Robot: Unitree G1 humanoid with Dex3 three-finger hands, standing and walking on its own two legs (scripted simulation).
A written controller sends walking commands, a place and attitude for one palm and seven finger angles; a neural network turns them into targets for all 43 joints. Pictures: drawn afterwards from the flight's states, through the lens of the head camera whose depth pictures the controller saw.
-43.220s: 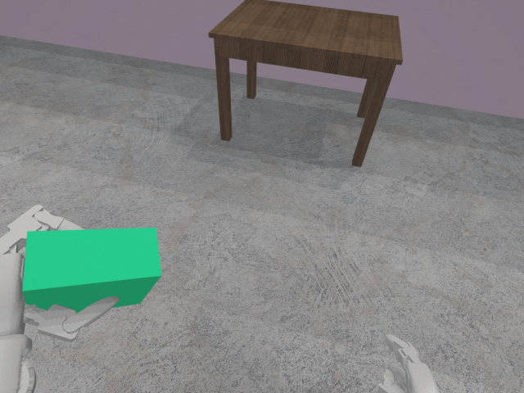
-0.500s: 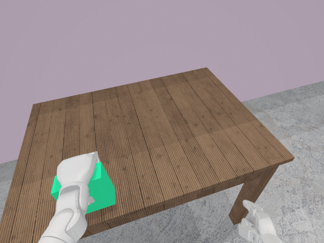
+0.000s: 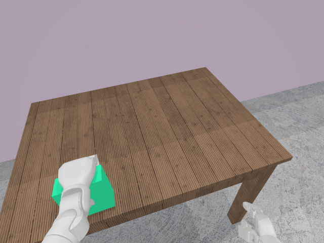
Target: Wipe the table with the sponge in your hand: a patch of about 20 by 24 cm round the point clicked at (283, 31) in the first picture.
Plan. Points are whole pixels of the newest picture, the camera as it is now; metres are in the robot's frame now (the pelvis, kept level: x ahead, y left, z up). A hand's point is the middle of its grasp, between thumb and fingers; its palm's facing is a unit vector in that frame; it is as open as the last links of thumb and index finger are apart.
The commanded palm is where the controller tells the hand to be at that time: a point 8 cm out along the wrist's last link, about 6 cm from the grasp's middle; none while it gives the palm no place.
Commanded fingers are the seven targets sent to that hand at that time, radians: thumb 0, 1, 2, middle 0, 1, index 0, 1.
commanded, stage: lower the sponge onto the table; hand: left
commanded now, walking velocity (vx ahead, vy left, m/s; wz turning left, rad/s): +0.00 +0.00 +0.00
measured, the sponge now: (88, 197) +0.24 +0.26 -0.06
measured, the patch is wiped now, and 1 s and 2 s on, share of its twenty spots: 0.00 0.30 0.40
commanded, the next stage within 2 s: wipe forward along the first lane in 0.10 s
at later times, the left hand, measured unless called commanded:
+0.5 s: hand (83, 176) +0.28 +0.27 -0.01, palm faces -0.11 -0.05 -0.99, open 10.2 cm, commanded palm +0.26 +0.27 +0.03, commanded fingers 0.00 0.10 1.30 -1.20 -1.60 -1.20 -1.60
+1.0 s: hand (83, 162) +0.33 +0.30 -0.01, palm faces -0.14 +0.01 -0.99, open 10.1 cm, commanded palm +0.32 +0.29 +0.02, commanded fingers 0.00 0.10 1.30 -1.20 -1.60 -1.20 -1.60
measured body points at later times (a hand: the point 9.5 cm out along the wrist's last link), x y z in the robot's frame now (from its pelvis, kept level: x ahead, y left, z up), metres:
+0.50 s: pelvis -0.01 +0.00 -0.01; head -0.02 -0.02 +0.44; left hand +0.28 +0.27 +0.05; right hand +0.18 -0.24 -0.11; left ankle +0.02 +0.11 -0.74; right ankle +0.00 -0.09 -0.74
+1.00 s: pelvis -0.02 +0.00 -0.02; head +0.01 -0.02 +0.43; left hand +0.33 +0.29 +0.04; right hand +0.10 -0.26 -0.15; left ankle +0.02 +0.11 -0.74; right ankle +0.00 -0.09 -0.74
